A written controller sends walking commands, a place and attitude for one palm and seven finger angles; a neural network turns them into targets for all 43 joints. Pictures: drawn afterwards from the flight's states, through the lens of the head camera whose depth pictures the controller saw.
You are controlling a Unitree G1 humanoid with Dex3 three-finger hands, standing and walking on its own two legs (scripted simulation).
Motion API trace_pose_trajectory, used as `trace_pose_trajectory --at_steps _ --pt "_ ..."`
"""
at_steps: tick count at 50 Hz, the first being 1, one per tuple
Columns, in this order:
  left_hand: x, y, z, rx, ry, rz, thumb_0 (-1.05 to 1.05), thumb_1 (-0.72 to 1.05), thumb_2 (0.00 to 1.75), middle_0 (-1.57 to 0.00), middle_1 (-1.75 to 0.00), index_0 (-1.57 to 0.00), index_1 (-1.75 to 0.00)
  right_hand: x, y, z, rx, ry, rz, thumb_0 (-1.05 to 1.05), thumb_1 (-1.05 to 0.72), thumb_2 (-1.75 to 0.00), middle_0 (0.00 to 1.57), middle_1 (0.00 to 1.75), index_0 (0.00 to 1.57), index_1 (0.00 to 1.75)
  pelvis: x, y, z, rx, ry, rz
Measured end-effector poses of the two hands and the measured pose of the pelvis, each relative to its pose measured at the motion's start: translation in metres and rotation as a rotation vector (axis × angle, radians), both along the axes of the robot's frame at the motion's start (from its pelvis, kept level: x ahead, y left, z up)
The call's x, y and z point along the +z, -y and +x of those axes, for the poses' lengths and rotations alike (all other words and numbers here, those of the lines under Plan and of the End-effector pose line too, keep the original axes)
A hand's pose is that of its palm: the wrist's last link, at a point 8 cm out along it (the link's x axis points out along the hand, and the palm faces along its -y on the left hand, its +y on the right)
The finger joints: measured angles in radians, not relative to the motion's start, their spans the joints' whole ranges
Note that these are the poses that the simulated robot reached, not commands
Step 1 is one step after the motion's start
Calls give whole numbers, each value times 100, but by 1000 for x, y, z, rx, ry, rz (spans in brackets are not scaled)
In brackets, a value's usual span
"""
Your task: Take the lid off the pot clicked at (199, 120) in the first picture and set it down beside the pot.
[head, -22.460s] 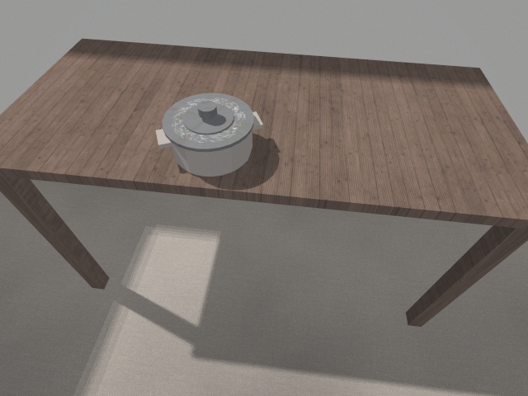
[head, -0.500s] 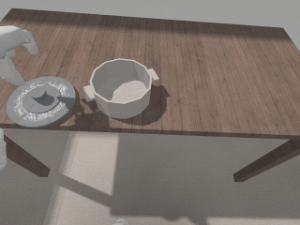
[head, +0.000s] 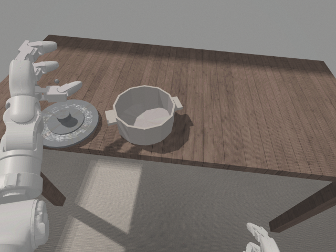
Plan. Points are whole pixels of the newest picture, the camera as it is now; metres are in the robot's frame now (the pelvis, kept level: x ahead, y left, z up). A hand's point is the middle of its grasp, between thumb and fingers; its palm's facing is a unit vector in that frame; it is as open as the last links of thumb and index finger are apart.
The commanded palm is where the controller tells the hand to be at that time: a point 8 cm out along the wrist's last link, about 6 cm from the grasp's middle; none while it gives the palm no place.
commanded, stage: draw the hand back to the body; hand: left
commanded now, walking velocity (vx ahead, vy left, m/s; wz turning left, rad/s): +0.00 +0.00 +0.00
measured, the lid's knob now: (63, 116) +0.49 +0.34 -0.01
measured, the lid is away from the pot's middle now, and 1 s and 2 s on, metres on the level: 0.25 0.25 0.25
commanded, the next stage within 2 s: step back with the hand held close in 1.50 s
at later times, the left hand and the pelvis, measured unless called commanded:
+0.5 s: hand (52, 110) +0.34 +0.24 +0.18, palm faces +0.46 -0.85 -0.25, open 8.6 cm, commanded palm +0.28 +0.28 +0.19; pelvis +0.01 -0.04 +0.01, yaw +0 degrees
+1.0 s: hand (44, 150) +0.25 +0.23 +0.17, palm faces +0.43 -0.86 -0.28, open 7.4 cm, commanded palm +0.19 +0.26 +0.18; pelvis +0.01 -0.03 +0.01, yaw +0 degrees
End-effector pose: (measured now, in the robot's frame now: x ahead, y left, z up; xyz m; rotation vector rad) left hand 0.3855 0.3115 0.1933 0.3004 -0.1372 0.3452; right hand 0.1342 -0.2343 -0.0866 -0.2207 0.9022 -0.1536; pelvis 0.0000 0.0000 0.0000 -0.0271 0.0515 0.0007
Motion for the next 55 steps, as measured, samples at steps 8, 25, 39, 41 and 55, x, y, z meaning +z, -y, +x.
trace_pose_trajectory --at_steps 8,25,39,41,55 --pt "1 6 -25 79 23 -34 0 18 67 -32 -76 -32 -77 1 31 5 -18 36 -8 1 -91 -90 21 30 21 30 4 15 11 -14 29 14" --pt "-1 30 -92 112 51 7 1 55 79 -26 -53 -26 -53 2 52 34 9 110 16 2 -91 -90 20 30 20 30 5 40 12 -3 66 31" --pt "-4 41 -142 96 80 18 1 83 88 -21 -34 -22 -34 13 29 58 80 202 47 1 -91 -90 20 30 20 30 6 40 7 5 103 31" --pt "-5 42 -148 90 80 21 1 85 88 -21 -33 -22 -33 14 26 58 86 206 44 2 -91 -90 20 30 20 30 7 39 7 6 107 31" --pt "-9 46 -190 49 61 67 2 89 90 -21 -30 -21 -30 17 13 55 97 220 35 2 -91 -90 21 30 20 30 8 28 6 3 128 28"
